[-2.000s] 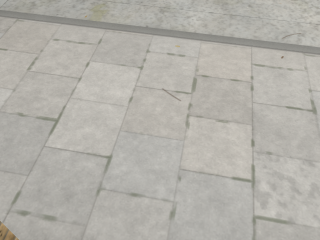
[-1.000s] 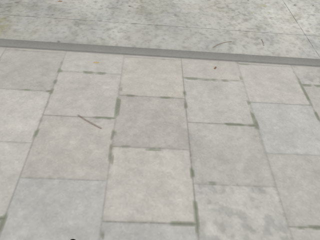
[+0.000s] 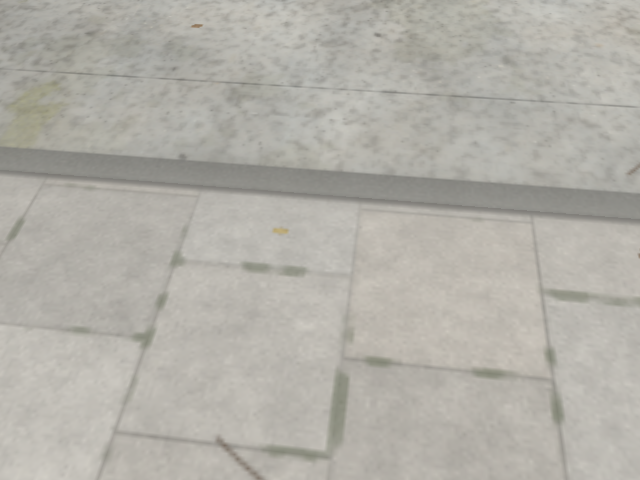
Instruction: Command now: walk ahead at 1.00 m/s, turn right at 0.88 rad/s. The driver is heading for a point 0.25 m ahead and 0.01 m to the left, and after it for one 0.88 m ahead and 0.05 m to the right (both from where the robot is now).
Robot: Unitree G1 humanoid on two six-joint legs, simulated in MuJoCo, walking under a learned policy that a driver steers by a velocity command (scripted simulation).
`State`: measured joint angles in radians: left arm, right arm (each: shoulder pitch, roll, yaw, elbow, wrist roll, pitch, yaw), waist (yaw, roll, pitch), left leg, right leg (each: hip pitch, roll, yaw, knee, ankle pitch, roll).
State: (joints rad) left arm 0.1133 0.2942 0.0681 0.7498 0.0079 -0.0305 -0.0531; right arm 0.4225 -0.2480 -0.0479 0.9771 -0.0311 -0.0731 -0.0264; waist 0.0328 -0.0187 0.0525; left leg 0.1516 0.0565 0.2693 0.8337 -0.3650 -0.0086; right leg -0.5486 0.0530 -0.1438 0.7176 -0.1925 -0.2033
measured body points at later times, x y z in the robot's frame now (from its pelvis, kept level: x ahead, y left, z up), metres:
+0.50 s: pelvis +0.48 -0.02 +0.02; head +0.51 -0.03 +0.47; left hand +0.57 +0.26 -0.10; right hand +0.57 -0.31 -0.08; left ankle +0.60 +0.03 -0.69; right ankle +0.21 -0.04 -0.57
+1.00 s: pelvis +0.88 -0.11 +0.04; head +0.93 -0.10 +0.49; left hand +1.07 +0.14 -0.05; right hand +0.95 -0.38 -0.09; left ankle +0.77 +0.03 -0.58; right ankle +0.98 -0.21 -0.69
